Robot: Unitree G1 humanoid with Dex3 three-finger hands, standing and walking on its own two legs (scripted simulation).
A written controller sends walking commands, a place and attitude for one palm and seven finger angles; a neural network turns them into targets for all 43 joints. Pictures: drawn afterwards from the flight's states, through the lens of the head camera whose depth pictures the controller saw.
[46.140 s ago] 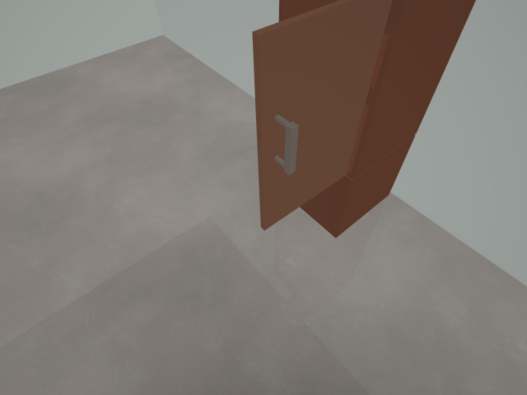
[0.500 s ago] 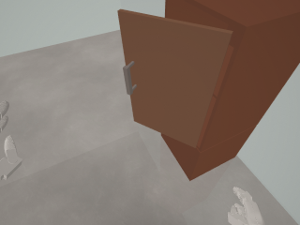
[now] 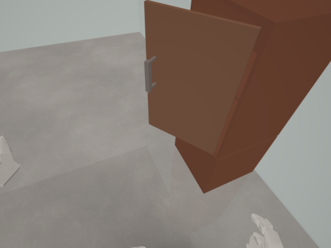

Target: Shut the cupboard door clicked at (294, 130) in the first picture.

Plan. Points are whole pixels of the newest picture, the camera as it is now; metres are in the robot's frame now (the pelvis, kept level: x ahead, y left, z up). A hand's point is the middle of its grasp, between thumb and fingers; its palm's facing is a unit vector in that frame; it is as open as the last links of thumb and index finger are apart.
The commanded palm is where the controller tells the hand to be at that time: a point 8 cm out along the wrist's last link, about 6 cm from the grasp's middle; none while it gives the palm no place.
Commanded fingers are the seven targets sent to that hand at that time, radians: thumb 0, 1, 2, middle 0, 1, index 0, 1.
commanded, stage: step back with the hand held close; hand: left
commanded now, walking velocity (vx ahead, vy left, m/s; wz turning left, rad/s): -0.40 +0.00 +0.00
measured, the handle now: (151, 74) +0.73 +0.11 +0.02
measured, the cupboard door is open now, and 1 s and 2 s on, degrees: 35 35 35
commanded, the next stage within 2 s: stop stepping back and stand still in 0.94 s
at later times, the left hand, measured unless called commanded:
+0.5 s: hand out of the picture +0.12 +0.27 +0.18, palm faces +0.51 -0.75 -0.42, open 7.4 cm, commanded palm +0.06 +0.30 +0.20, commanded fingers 0.00 0.90 0.90 -0.20 -0.30 -0.20 -0.30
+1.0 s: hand out of the picture -0.02 +0.32 +0.20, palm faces +0.53 -0.81 -0.26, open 7.4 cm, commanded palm -0.06 +0.35 +0.20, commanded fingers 0.00 0.90 0.90 -0.20 -0.30 -0.20 -0.30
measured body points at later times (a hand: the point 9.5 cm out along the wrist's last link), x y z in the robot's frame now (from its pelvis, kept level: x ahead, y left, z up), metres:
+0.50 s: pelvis -0.06 -0.01 +0.00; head -0.05 +0.02 +0.45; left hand +0.09 +0.31 +0.21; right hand +0.12 -0.24 -0.07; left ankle +0.07 +0.07 -0.71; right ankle +0.02 -0.13 -0.72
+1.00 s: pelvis -0.19 +0.04 +0.00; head -0.22 +0.09 +0.45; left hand -0.05 +0.36 +0.21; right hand +0.01 -0.17 -0.05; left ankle -0.07 +0.11 -0.72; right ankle -0.21 -0.14 -0.72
